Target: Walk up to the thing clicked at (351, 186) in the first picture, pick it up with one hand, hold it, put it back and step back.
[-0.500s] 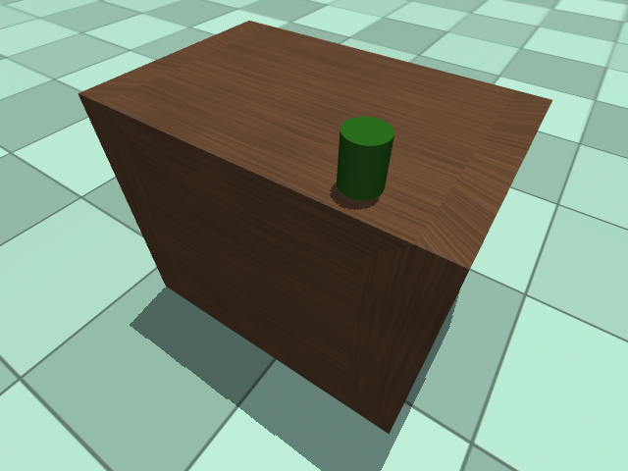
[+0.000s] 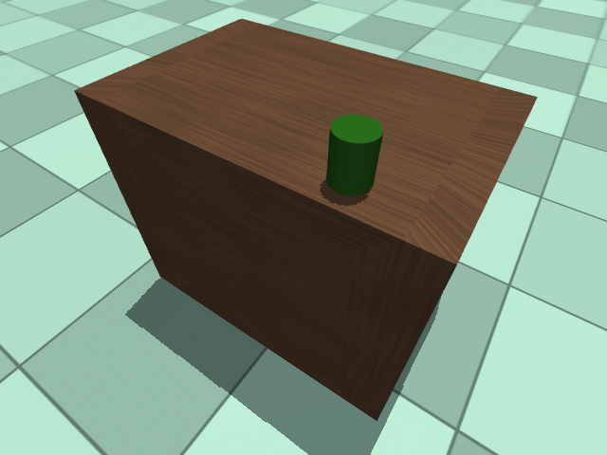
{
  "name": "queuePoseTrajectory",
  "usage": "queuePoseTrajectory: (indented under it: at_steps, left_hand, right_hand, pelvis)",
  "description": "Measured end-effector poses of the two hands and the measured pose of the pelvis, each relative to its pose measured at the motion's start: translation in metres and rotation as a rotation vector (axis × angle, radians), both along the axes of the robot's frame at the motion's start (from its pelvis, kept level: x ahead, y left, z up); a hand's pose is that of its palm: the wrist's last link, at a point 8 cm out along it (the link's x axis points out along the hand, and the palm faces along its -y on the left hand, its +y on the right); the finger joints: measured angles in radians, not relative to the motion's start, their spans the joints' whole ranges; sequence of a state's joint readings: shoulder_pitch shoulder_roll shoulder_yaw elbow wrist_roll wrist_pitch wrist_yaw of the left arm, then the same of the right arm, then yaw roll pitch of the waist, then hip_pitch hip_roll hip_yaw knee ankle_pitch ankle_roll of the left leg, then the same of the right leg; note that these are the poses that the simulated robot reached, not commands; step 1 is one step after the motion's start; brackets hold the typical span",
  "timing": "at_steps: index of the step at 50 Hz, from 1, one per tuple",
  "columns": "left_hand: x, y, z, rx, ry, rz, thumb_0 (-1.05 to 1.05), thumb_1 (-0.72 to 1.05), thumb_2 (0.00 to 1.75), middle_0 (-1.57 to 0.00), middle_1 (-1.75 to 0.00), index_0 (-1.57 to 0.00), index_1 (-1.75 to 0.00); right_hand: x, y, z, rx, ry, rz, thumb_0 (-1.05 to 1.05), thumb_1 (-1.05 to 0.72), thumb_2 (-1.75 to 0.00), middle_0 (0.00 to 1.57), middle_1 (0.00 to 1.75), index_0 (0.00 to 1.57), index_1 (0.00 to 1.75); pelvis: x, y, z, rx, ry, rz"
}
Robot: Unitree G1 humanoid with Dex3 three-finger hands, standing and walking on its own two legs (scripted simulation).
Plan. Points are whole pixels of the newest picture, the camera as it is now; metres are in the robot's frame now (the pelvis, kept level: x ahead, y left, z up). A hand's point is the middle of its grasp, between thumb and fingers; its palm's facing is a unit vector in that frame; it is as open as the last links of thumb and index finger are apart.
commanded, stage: stand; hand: left
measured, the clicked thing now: (353, 155) +0.61 -0.07 +0.07
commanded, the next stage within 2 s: walk up in 0.62 s
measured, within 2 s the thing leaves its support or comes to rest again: neither
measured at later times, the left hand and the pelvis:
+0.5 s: hand out of the picture +0.08 +0.25 -0.16, palm faces -0.02 -0.94 -0.34, open 7.4 cm; pelvis +0.00 +0.00 +0.00, yaw +0 degrees
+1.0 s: hand out of the picture +0.14 +0.21 -0.16, palm faces -0.19 -0.88 -0.44, open 7.4 cm; pelvis +0.05 -0.07 -0.04, yaw -13 degrees
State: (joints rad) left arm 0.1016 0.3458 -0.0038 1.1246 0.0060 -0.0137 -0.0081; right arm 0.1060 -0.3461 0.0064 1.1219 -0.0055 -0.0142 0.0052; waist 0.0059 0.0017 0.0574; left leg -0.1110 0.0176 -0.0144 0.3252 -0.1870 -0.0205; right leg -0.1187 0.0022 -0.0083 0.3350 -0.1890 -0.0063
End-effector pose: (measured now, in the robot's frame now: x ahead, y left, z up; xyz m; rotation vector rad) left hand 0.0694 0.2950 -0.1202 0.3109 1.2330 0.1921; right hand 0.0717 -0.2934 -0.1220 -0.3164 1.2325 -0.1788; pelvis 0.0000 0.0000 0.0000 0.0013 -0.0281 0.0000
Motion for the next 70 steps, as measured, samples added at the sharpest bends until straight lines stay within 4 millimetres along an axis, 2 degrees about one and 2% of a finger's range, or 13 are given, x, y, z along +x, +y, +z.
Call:
queuePoseTrajectory:
  at_steps: [31,34,37,41,44,47,50,55,60,64,67,70]
  left_hand:
    - [0.004,0.003,0.000,0.000,-0.007,-0.002,0.01,0.91,0.90,-0.20,-0.30,-0.21,-0.30]
    - [0.006,0.005,-0.002,-0.003,0.004,-0.035,0.01,0.91,0.90,-0.20,-0.30,-0.21,-0.30]
    - [0.013,0.006,0.000,0.014,0.052,-0.087,0.01,0.91,0.90,-0.20,-0.30,-0.21,-0.30]
    - [0.035,-0.001,0.009,0.025,0.039,-0.123,0.01,0.91,0.90,-0.20,-0.30,-0.21,-0.30]
    - [0.054,-0.012,0.011,0.051,0.024,-0.160,0.01,0.91,0.90,-0.20,-0.30,-0.21,-0.30]
    - [0.070,-0.026,0.004,0.099,0.009,-0.187,0.01,0.91,0.90,-0.20,-0.30,-0.21,-0.30]
    - [0.077,-0.042,-0.001,0.114,-0.007,-0.191,0.01,0.91,0.90,-0.20,-0.30,-0.21,-0.30]
    - [0.090,-0.065,0.003,0.090,0.025,-0.223,0.01,0.90,0.90,-0.20,-0.30,-0.21,-0.30]
    - [0.125,-0.067,0.001,0.107,0.013,-0.280,0.01,0.90,0.90,-0.21,-0.30,-0.21,-0.30]
    - [0.169,-0.059,-0.006,0.124,-0.014,-0.354,0.01,0.90,0.90,-0.21,-0.30,-0.21,-0.30]
    - [0.212,-0.049,-0.017,0.127,-0.052,-0.414,0.01,0.90,0.90,-0.21,-0.30,-0.21,-0.30]
    - [0.255,-0.045,-0.025,0.125,-0.104,-0.445,0.01,0.90,0.90,-0.21,-0.30,-0.21,-0.30]
  right_hand:
    - [0.004,0.001,0.003,-0.008,-0.008,-0.004,0.01,-0.90,-0.90,0.20,0.30,0.21,0.30]
    - [0.004,-0.005,0.004,-0.009,-0.070,-0.031,0.01,-0.90,-0.90,0.20,0.30,0.21,0.30]
    - [-0.006,-0.021,0.007,-0.026,-0.132,-0.091,0.01,-0.90,-0.90,0.20,0.30,0.21,0.30]
    - [-0.029,-0.054,0.008,-0.066,-0.091,-0.131,0.00,-0.90,-0.90,0.20,0.30,0.21,0.30]
    - [-0.037,-0.084,0.000,-0.082,-0.064,-0.165,0.01,-0.90,-0.90,0.20,0.30,0.21,0.30]
    - [-0.033,-0.115,-0.017,-0.096,-0.060,-0.197,0.01,-0.90,-0.90,0.20,0.30,0.21,0.30]
    - [-0.021,-0.126,-0.025,-0.088,-0.047,-0.215,0.01,-0.91,-0.90,0.20,0.30,0.20,0.30]
    - [0.008,-0.119,-0.015,-0.045,-0.077,-0.215,0.01,-0.91,-0.90,0.20,0.30,0.20,0.30]
    - [0.021,-0.109,-0.012,-0.040,-0.063,-0.234,0.01,-0.91,-0.90,0.20,0.30,0.20,0.30]
    - [0.028,-0.098,-0.016,-0.059,-0.063,-0.291,0.01,-0.90,-0.90,0.20,0.30,0.21,0.30]
    - [0.032,-0.087,-0.022,-0.086,-0.076,-0.330,0.01,-0.90,-0.90,0.20,0.30,0.21,0.30]
    - [0.030,-0.067,-0.023,-0.096,-0.081,-0.351,0.01,-0.91,-0.90,0.20,0.30,0.20,0.30]
  pelvis:
    - [0.003,0.002,0.000,-0.002,-0.005,-0.001]
    - [0.002,0.001,-0.004,0.014,-0.010,-0.053]
    - [0.005,-0.005,-0.007,0.024,-0.013,-0.103]
    - [0.017,-0.022,-0.008,0.022,-0.022,-0.136]
    - [0.029,-0.040,-0.017,0.030,-0.033,-0.182]
    - [0.043,-0.061,-0.035,0.005,-0.046,-0.207]
    - [0.054,-0.073,-0.040,-0.016,-0.050,-0.232]
    - [0.075,-0.077,-0.026,-0.027,-0.038,-0.282]
    - [0.097,-0.074,-0.027,-0.030,-0.022,-0.323]
    - [0.113,-0.058,-0.036,-0.019,-0.004,-0.353]
    - [0.126,-0.041,-0.047,-0.013,0.011,-0.366]
    - [0.129,-0.026,-0.052,0.011,-0.004,-0.388]
